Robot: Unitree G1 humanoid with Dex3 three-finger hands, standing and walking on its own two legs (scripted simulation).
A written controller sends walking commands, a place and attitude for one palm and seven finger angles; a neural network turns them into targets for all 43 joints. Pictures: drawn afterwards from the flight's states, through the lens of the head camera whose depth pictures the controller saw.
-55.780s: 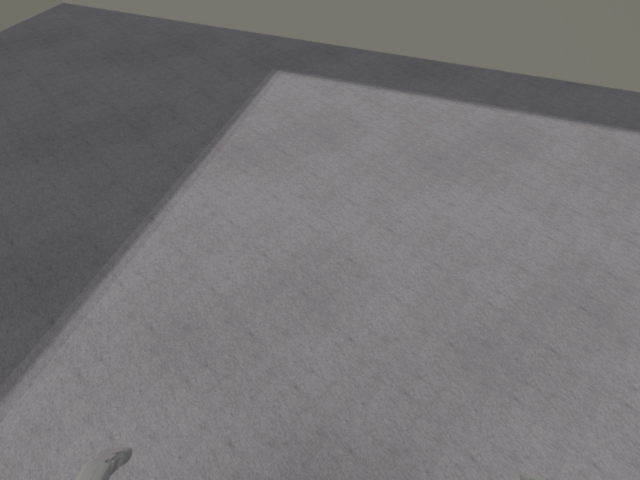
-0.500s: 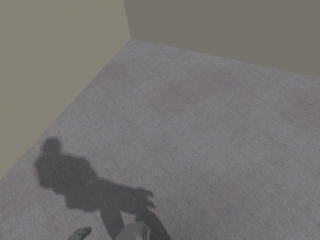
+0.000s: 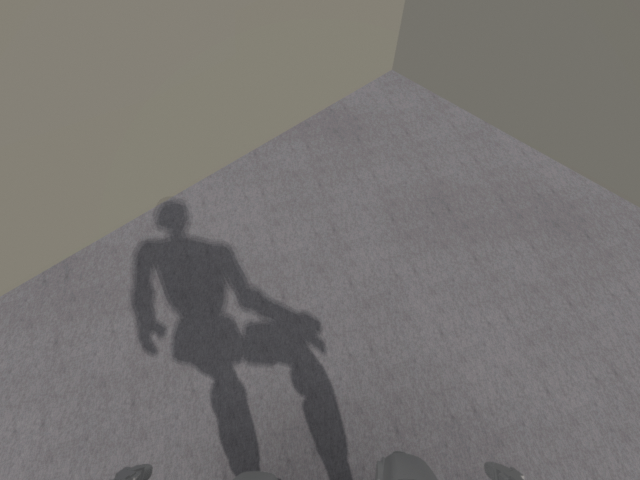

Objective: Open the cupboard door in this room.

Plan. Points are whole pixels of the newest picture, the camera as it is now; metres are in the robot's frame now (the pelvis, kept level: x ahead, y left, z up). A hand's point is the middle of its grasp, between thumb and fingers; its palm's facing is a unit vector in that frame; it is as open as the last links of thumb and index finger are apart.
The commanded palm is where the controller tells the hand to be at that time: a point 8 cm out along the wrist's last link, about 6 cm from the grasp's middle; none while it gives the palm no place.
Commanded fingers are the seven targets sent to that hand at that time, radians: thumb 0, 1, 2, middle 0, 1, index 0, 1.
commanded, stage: turn to face it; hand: left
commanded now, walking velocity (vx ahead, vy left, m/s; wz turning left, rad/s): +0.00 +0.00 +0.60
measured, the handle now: out of the picture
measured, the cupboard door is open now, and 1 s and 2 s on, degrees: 40 40 40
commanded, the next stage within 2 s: none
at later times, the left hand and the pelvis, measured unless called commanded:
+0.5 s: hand out of the picture +0.02 +0.17 -0.17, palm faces +0.33 -0.92 -0.23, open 7.3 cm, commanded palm none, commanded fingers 0.00 0.90 0.90 -0.20 -0.30 -0.20 -0.30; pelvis +0.01 -0.04 +0.00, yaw +20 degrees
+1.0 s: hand out of the picture +0.01 +0.15 -0.14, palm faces +0.56 -0.77 -0.31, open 7.4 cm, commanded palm none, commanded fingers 0.00 0.90 0.90 -0.20 -0.30 -0.20 -0.30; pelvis +0.04 -0.07 +0.00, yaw +36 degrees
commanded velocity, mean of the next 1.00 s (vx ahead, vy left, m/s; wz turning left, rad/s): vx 0.00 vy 0.00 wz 0.60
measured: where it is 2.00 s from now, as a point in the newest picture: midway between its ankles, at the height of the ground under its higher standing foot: outside the picture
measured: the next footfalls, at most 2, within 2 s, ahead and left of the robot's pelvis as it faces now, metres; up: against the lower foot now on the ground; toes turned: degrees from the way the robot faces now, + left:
right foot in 0.16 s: +0.06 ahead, -0.16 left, +0.00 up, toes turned +2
left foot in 0.52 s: +0.02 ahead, +0.09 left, +0.00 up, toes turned +25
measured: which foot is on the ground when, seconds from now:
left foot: down 0.00-0.16, up 0.18-0.50, down 0.52-0.88, up 0.90-1.00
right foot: up 0.00-0.14, down 0.16-0.52, up 0.54-0.86, down 0.88-1.00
